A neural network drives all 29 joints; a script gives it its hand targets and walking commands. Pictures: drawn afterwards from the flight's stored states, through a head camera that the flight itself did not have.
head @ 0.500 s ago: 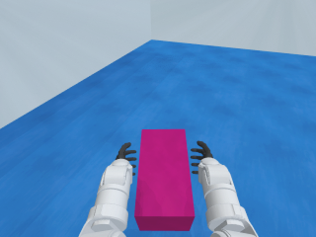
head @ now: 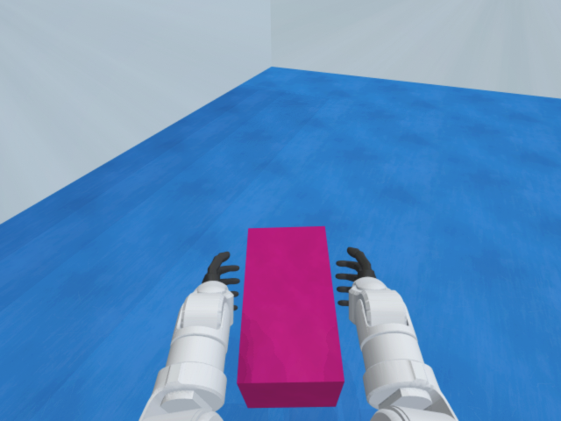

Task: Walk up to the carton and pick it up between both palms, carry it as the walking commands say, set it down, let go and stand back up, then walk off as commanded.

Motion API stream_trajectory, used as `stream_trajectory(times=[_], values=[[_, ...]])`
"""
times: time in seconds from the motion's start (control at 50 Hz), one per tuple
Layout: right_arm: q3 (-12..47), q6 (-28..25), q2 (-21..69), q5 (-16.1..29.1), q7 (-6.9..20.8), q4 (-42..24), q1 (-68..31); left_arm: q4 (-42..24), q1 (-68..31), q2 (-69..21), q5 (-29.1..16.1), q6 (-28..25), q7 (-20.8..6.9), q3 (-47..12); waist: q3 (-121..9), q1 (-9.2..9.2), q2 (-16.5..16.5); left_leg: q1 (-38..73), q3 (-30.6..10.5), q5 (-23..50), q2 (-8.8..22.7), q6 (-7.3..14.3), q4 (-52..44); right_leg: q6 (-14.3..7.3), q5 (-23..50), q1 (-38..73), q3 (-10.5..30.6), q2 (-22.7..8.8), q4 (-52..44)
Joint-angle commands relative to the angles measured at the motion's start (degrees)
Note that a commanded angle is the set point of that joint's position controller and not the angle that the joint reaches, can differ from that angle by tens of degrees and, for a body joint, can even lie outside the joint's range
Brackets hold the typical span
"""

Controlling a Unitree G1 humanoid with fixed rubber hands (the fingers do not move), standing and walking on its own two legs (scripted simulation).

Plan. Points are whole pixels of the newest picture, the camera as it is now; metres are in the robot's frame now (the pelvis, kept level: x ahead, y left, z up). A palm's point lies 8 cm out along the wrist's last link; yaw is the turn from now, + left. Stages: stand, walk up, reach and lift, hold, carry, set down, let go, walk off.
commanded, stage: reach and lift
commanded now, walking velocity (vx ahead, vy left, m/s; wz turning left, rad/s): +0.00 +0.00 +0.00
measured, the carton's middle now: (288, 311) +0.35 +0.00 -0.04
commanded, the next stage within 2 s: hold in 0.38 s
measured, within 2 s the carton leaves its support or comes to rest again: neither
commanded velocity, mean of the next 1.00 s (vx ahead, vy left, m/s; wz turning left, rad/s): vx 0.11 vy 0.04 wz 0.00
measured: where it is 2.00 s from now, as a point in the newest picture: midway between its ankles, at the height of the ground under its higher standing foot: (245, 419)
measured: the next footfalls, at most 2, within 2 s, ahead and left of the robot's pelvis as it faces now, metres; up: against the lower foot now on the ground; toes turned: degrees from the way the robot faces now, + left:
right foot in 1.22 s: +0.09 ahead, -0.07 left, +0.00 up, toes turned -10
left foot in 1.56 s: +0.38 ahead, +0.19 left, +0.00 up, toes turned +6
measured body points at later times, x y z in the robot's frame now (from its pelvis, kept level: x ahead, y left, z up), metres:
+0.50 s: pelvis +0.00 +0.00 +0.00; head -0.08 +0.00 +0.44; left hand +0.31 +0.12 +0.05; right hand +0.31 -0.12 +0.06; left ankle +0.03 +0.12 -0.74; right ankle +0.05 -0.12 -0.74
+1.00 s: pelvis +0.00 +0.02 +0.00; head -0.05 +0.02 +0.45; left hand +0.33 +0.14 +0.08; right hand +0.33 -0.10 +0.08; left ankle +0.02 +0.12 -0.74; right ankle +0.04 -0.13 -0.73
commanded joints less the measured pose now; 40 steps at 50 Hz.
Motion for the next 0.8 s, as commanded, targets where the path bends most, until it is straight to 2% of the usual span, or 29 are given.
stream_trajectory(times=[0.0, 0.2, 0.44, 0.78], values=[[26.18, -1.85, 61.94, 16.93, 16.66, 1.46, -31.63, -1.24, -35.84, -60.88, -16.78, -3.17, -16.49, -26.49, -15.13, -0.07, -0.51, 0.48, 2.73, 5.64, 0.14, 0.32, -5.1, 0.07, 5.29, 4.92, -2.63, -0.18, -4.3], [27.85, -1.0, 62.34, 17.82, 17.08, -1.38, -28.54, -3.95, -32.28, -61.49, -17.29, -2.21, -16.71, -28.23, -15.0, 0.21, -0.37, 0.73, 2.68, 6.6, 0.03, 0.35, -5.47, 0.02, 6.02, 5.34, -3.02, -0.01, -4.39], [28.67, -0.18, 62.6, 18.59, 17.59, -2.82, -26.97, -5.46, -30.34, -61.99, -17.91, -1.38, -17.2, -29.37, -13.85, 0.32, -0.38, -0.14, 2.73, 4.73, 0.04, 0.59, -5.72, -0.16, 3.58, 5.04, -3.42, 0.05, -4.59], [26.65, -0.23, 63.33, 18.3, 17.5, -0.03, -30.21, -3.73, -33.87, -61.05, -17.44, -1.45, -18.02, -27.78, -12.4, 0.95, -0.68, -3.21, 3.2, -1.54, 0.17, 1.22, -5.41, -0.09, -3.13, 3.76, -3.24, -0.39, -4.58]])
